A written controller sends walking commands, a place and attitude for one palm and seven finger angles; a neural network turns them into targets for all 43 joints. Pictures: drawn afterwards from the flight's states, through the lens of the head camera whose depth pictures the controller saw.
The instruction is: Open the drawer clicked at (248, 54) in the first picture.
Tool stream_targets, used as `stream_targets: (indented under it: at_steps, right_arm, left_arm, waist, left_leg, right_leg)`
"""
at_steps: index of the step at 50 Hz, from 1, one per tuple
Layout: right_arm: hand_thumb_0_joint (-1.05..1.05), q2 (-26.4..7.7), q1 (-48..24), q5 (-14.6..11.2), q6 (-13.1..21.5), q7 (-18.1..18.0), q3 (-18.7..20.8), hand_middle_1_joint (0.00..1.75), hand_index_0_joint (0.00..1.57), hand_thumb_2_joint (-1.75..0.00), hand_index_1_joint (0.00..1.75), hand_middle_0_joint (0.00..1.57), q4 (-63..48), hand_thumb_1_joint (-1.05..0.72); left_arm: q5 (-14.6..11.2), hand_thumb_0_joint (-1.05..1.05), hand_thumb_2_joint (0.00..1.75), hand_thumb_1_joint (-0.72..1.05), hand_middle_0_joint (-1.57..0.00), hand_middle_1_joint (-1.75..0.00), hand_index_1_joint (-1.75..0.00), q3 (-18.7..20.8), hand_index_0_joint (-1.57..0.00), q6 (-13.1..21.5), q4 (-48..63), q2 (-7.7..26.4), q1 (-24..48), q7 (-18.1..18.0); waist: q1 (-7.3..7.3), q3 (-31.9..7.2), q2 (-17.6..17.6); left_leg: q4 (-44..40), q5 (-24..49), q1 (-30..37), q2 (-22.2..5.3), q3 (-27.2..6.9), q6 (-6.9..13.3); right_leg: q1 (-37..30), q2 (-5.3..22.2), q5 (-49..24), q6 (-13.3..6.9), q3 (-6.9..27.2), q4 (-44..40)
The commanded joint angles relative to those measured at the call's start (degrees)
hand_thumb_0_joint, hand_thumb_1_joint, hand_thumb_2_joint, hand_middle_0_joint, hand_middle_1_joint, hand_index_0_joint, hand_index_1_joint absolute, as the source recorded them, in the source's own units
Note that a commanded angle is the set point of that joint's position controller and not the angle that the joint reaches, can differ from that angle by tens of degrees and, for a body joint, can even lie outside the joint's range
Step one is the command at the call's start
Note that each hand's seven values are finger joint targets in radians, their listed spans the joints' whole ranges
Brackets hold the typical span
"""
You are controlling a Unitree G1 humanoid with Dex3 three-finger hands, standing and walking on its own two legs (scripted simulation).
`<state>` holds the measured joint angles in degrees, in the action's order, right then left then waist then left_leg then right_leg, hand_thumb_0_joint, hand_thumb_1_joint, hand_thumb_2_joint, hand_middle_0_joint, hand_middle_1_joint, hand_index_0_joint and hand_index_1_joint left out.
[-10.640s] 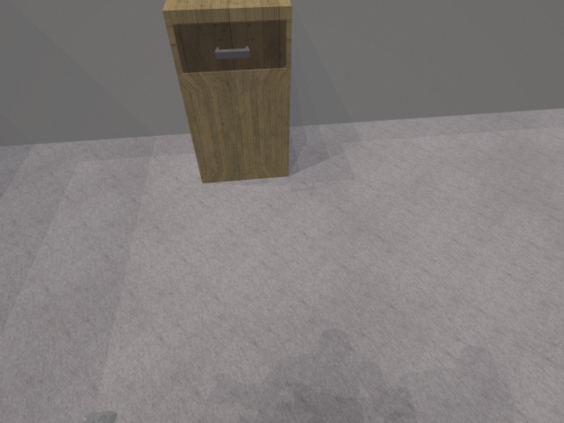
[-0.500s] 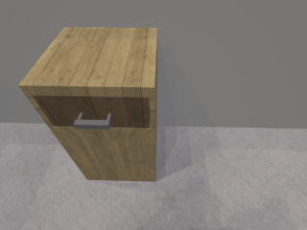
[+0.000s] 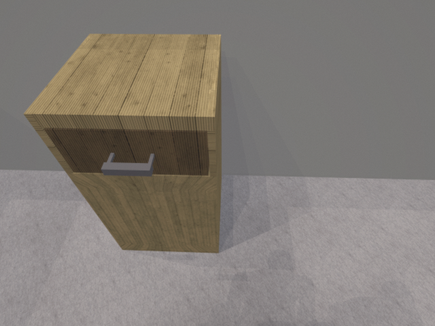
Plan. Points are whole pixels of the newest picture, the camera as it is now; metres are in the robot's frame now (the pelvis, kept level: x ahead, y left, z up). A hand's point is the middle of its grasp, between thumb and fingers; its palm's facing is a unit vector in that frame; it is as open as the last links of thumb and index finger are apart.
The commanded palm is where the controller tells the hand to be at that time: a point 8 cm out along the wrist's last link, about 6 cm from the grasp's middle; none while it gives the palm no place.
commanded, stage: come to a stop and stand still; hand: left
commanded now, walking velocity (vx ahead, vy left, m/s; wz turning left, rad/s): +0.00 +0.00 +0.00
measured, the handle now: (129, 163) +0.52 +0.27 -0.07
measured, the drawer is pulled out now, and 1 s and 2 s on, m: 0.00 0.00 0.00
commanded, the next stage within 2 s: look again from close up in 0.32 s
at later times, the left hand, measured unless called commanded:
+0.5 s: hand out of the picture -0.01 +0.18 -0.17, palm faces +0.03 -0.98 -0.19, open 7.3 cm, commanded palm none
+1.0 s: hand out of the picture -0.01 +0.16 -0.17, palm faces +0.04 -0.99 -0.16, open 7.3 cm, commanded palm +0.11 +0.21 -0.07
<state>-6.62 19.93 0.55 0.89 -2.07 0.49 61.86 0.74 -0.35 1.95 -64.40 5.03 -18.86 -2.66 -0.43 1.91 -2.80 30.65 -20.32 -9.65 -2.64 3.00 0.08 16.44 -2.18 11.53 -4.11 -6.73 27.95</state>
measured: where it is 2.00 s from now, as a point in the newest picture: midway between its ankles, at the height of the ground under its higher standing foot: outside the picture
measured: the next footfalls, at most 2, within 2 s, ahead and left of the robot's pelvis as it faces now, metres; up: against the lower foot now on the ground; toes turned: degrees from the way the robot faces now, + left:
none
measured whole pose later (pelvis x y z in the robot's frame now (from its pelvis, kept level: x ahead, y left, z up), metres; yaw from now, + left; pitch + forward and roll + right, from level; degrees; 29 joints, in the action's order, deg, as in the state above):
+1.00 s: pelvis +0.01 +0.02 +0.01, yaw -1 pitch -1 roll +0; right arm -5.9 20.3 0.9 2.1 -2.3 -1.5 65.9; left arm 0.2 -0.8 1.1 -66.0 5.2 -19.1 -1.9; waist 0.0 0.7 -1.3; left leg 23.4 -18.3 -3.8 0.4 4.6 1.3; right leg 13.5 0.3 11.8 -2.1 -4.6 26.6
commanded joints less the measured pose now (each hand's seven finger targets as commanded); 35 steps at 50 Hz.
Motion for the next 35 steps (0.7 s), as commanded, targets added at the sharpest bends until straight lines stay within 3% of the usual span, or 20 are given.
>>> stream_targets:
  at_steps: [1, 3, 6, 10, 12, 17, 21, 35]
  right_arm:
    - [0.00, -2.7, 8.6, 0.6, 0.1, 0.6, 0.0, 0.30, 0.20, -0.90, 0.30, 0.20, -1.5, -0.90]
    - [0.00, -3.3, 8.0, 0.6, 0.4, 0.5, -0.3, 0.30, 0.20, -0.90, 0.30, 0.20, -1.9, -0.90]
    - [0.00, -4.7, 7.2, 0.5, 0.8, 0.4, -0.6, 0.30, 0.20, -0.90, 0.30, 0.20, -2.1, -0.90]
    - [0.00, -5.1, 7.4, 0.7, 0.8, 0.4, -1.1, 0.30, 0.20, -0.90, 0.30, 0.20, -1.5, -0.90]
    - [0.00, -5.1, 7.3, 0.5, 0.9, 0.4, -1.1, 0.30, 0.20, -0.90, 0.30, 0.20, -1.1, -0.90]
    - [0.00, -5.0, 7.6, 0.5, 1.0, 0.4, -1.4, 0.30, 0.20, -0.90, 0.30, 0.20, 0.4, -0.90]
    - [0.00, -4.9, 7.7, 0.4, 1.3, 0.2, -1.6, 0.30, 0.20, -0.90, 0.30, 0.20, 1.6, -0.90]
    - [0.00, -4.2, 7.4, 0.2, 1.1, -0.2, -1.7, 0.30, 0.20, -0.90, 0.30, 0.20, 3.5, -0.90]
  left_arm:
    - [0.1, 0.00, 0.90, 0.90, -0.20, -0.30, -0.30, 1.1, -0.20, 0.1, 3.5, 6.3, 0.3, -0.1]
    - [0.0, 0.00, 0.90, 0.90, -0.20, -0.30, -0.30, 0.8, -0.20, -0.1, 3.1, 6.2, -0.7, 0.2]
    - [-0.3, 0.00, 0.90, 0.90, -0.20, -0.30, -0.30, 0.5, -0.20, -0.1, 2.5, 5.9, -1.9, 0.5]
    - [-0.4, 0.00, 0.90, 0.90, -0.20, -0.30, -0.30, 0.5, -0.20, -0.3, 2.7, 6.4, -1.8, 0.6]
    - [-0.4, 0.00, 0.90, 0.90, -0.20, -0.30, -0.30, 0.5, -0.20, -0.2, 2.7, 6.5, -1.9, 0.6]
    - [-0.5, 0.00, 0.90, 0.90, -0.20, -0.30, -0.30, 0.6, -0.20, 0.0, 2.4, 6.6, -1.8, 0.6]
    - [-0.6, 0.00, 0.90, 0.90, -0.20, -0.30, -0.30, 0.5, -0.20, 0.2, 1.7, 6.3, -2.0, 0.6]
    - [-0.4, 0.00, 0.90, 0.90, -0.20, -0.30, -0.30, 0.1, -0.20, -0.1, -0.4, 4.8, -3.3, 0.4]
  waist:
    - [-1.90, 4.5, 0.4]
    - [-0.94, 6.0, -1.9]
    - [0.04, 5.8, 3.1]
    - [0.26, 6.9, 1.7]
    - [0.21, 5.8, 3.7]
    - [0.14, 4.2, 4.4]
    - [0.02, 2.4, 2.5]
    - [-0.16, 4.2, 2.2]
  left_leg:
    - [-7.2, 1.6, -5.3, -2.9, -4.0, 2.3]
    - [-10.8, 0.6, -8.8, -3.9, -5.8, 2.9]
    - [-12.3, -0.3, -10.7, -3.5, -5.9, 3.0]
    - [-13.9, -1.3, -10.9, -3.1, -6.0, 3.0]
    - [-13.3, 0.2, -9.8, -2.7, -5.5, 2.9]
    - [-13.2, 2.7, -8.1, -2.6, -5.0, 2.7]
    - [-13.0, 6.4, -6.1, -3.1, -4.8, 2.5]
    - [-13.5, 7.7, -4.3, -3.5, -4.3, 2.3]
  right_leg:
    - [3.4, 8.6, 10.5, -0.7, 12.2, -7.6]
    - [0.2, 7.1, 6.7, 0.0, 10.7, -5.3]
    - [-3.9, 7.1, 3.5, 0.5, 10.3, -5.0]
    - [-3.9, 7.1, 3.4, 0.6, 10.3, -5.1]
    - [-4.8, 7.6, 2.7, 0.6, 10.8, -5.5]
    - [-6.0, 8.1, 0.2, 0.7, 10.6, -5.4]
    - [-7.4, 8.2, -4.7, 0.6, 10.1, -4.3]
    - [-6.2, 8.0, -6.5, 0.8, 9.8, -4.7]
